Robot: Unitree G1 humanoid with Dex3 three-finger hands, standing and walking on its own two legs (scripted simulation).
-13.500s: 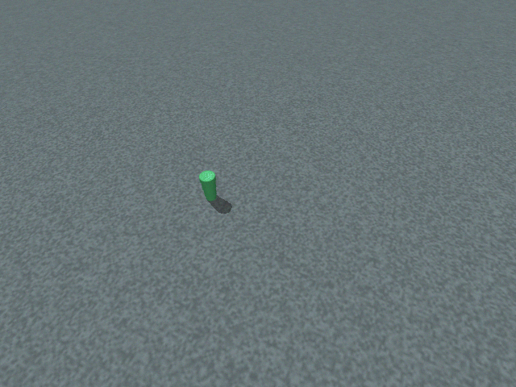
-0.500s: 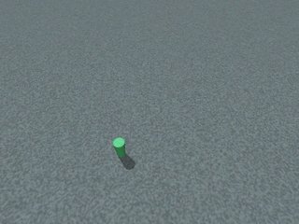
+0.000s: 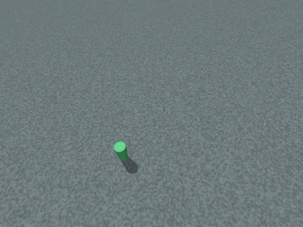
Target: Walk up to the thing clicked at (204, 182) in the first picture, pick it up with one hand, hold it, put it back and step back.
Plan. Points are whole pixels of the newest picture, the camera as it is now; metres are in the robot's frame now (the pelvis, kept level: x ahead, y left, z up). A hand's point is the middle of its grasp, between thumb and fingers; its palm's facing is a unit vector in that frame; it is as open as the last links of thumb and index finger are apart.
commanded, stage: walk up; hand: left
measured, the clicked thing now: (121, 152) +0.73 +0.28 -0.68
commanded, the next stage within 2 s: stand in 0.70 s
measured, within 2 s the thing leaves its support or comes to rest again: neither
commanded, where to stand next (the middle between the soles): +0.39 +0.08 m, yaw -1 degrees
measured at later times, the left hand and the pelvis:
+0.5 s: hand out of the picture +0.09 +0.27 -0.15, palm faces +0.09 -0.95 -0.31, open 7.4 cm; pelvis +0.02 +0.01 +0.01, yaw +2 degrees
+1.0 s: hand out of the picture +0.10 +0.26 -0.13, palm faces +0.04 -0.94 -0.33, open 7.4 cm; pelvis +0.03 +0.00 +0.02, yaw +2 degrees
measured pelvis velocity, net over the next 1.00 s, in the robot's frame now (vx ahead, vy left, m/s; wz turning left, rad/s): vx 0.03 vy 0.00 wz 0.04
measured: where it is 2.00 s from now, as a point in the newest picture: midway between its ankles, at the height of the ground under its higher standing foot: outside the picture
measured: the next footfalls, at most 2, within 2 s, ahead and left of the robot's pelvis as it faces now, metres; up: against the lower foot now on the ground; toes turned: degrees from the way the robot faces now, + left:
left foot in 0.14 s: +0.04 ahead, +0.14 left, +0.00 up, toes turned +2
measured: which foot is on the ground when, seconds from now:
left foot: up 0.00-0.12, down 0.14-1.00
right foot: down 0.00-1.00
